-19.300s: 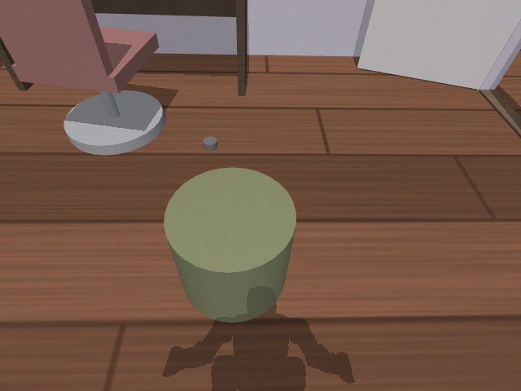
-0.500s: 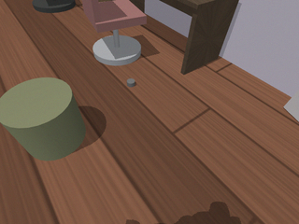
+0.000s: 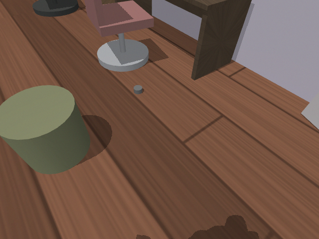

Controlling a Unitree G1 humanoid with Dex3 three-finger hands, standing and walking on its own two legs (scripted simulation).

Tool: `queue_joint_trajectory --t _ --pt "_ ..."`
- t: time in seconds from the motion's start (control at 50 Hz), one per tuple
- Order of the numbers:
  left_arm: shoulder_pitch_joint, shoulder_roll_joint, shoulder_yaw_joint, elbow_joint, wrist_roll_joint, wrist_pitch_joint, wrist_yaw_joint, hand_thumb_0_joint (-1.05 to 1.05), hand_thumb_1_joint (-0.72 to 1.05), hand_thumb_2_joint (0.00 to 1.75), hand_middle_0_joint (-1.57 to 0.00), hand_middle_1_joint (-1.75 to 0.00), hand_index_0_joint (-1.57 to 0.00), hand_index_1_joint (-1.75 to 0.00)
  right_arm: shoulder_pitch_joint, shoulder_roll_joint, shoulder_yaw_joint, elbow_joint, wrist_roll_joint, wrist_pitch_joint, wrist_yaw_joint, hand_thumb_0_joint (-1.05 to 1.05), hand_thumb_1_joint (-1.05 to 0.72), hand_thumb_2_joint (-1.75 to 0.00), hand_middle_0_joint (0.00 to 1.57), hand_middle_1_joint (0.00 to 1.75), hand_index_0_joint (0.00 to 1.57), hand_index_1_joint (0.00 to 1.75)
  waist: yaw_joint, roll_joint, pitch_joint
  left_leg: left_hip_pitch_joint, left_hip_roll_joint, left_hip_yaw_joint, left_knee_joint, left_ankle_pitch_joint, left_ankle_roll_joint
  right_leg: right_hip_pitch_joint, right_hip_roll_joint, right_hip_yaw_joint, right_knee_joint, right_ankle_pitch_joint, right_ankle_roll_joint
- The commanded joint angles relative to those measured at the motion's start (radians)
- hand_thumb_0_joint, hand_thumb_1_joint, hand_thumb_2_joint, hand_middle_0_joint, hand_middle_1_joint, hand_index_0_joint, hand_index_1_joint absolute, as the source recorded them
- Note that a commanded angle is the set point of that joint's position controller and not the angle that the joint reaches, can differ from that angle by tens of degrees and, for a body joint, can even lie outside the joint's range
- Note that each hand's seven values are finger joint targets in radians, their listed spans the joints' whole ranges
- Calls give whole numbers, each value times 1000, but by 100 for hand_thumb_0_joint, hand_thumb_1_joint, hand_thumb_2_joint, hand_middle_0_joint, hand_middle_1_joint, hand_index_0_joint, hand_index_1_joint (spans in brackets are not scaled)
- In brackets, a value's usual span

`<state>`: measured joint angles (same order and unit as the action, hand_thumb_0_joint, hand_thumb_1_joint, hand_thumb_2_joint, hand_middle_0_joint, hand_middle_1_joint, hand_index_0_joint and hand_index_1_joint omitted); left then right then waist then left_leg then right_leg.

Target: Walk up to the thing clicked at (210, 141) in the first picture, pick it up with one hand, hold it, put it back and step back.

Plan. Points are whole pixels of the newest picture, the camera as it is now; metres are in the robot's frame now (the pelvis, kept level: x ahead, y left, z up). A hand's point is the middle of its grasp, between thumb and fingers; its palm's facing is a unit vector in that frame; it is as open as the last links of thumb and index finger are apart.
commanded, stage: stand
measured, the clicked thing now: (138, 89) +1.49 +0.22 -0.76
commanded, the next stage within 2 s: walk up in 1.72 s
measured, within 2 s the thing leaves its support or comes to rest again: neither
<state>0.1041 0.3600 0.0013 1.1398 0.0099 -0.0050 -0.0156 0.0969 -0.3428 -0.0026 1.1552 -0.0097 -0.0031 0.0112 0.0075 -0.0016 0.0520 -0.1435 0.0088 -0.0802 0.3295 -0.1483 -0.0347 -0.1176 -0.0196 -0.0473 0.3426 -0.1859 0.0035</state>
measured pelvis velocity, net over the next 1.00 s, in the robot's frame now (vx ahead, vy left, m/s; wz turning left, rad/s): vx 0.01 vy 0.00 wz -0.01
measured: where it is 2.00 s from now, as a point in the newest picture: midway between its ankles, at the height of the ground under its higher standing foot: outside the picture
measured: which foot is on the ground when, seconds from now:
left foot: down 0.00-1.00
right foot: down 0.00-1.00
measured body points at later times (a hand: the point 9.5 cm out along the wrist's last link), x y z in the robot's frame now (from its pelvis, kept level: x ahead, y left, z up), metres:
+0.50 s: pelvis +0.01 +0.00 +0.00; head +0.01 +0.00 +0.45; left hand +0.09 +0.30 -0.13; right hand +0.08 -0.30 -0.13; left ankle +0.02 +0.14 -0.75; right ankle +0.00 -0.12 -0.75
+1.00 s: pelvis +0.01 +0.00 +0.00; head +0.02 +0.00 +0.45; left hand +0.09 +0.30 -0.13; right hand +0.09 -0.31 -0.13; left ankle +0.02 +0.14 -0.75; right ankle +0.00 -0.12 -0.75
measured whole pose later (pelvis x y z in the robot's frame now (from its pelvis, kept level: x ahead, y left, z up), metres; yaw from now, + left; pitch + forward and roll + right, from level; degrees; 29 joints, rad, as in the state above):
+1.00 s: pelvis +0.01 +0.00 +0.00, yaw +0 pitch -2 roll +0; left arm 0.11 0.36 0.00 1.13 0.01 0.00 -0.01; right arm 0.11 -0.35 0.01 1.13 -0.01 0.00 0.01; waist 0.01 0.00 0.05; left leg -0.12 0.02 -0.07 0.32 -0.17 -0.04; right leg -0.10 -0.01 -0.04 0.33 -0.20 0.00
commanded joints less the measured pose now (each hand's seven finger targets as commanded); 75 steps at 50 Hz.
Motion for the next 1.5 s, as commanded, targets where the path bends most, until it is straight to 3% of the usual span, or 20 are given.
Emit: queue_joint_trajectory --t 0.0,0.2,0.3,0.36,0.48,0.6,0.8,0.9,1.14,1.22,1.48 --pt "-44 217 42 -68 -2 -27 19 0 90 90 -20 -30 -20 -30 -55 -215 -38 -63 4 -23 -16 0 -90 -90 20 30 20 30 -1 2 -92 13 96 -64 -36 120 39 28 -120 104 -82 47 -19" --pt "-47 219 42 -72 -6 -28 20 0 90 90 -20 -30 -20 -30 -38 -216 -32 -64 4 -21 -18 0 -90 -90 20 30 20 30 -6 0 -88 8 99 -54 -37 151 36 50 -118 100 -72 109 -17" --pt "-48 219 43 -70 -3 -24 20 0 90 90 -20 -30 -20 -30 -47 -217 -30 -67 3 -19 -18 0 -90 -90 20 30 20 30 -2 6 -57 -7 99 -60 -50 105 38 28 -112 95 -84 36 -17" --pt "-49 222 44 -71 -5 -26 19 0 90 90 -20 -30 -20 -30 -36 -221 -29 -66 4 -21 -19 0 -90 -90 20 30 20 30 -4 3 -77 2 101 -57 -45 120 39 48 -117 101 -81 66 -18" --pt "-48 218 44 -71 -5 -22 17 0 90 90 -20 -30 -20 -30 -34 -221 -28 -70 3 -23 -20 0 -90 -90 20 30 20 30 -1 17 -63 -9 101 -62 -56 102 37 39 -112 97 -78 23 -22" --pt "-42 218 42 -73 -4 -25 18 0 90 90 -20 -30 -20 -30 -35 -220 -27 -74 4 -25 -21 0 -90 -90 20 30 20 30 -3 6 -93 27 105 -54 -38 165 39 46 -118 99 -67 115 -21" --pt "-35 214 39 -70 -4 -23 19 0 90 90 -20 -30 -20 -30 -31 -223 -28 -72 5 -19 -19 0 -90 -90 20 30 20 30 -3 5 -63 8 101 -56 -47 115 38 29 -112 99 -83 49 -21" --pt "-33 220 42 -75 -3 -24 19 0 90 90 -20 -30 -20 -30 -27 -225 -27 -76 3 -21 -22 0 -90 -90 20 30 20 30 -4 15 -82 16 101 -50 -40 142 39 45 -116 101 -71 113 -23" --pt "-30 221 43 -77 -3 -24 22 0 90 90 -20 -30 -20 -30 -22 -221 -25 -84 2 -19 -23 0 -90 -90 20 30 20 30 -2 7 -78 17 104 -49 -39 159 37 52 -114 98 -70 129 -22" --pt "-33 221 43 -74 -3 -23 20 0 90 90 -20 -30 -20 -30 -14 -224 -25 -82 3 -18 -22 0 -90 -90 20 30 20 30 -6 6 -65 7 103 -51 -43 114 40 48 -115 103 -81 77 -21" --pt "-29 215 41 -78 -3 -23 20 0 90 90 -20 -30 -20 -30 -16 -228 -26 -86 2 -21 -25 0 -90 -90 20 30 20 30 -4 14 -83 33 109 -42 -33 158 42 53 -117 105 -70 135 -24"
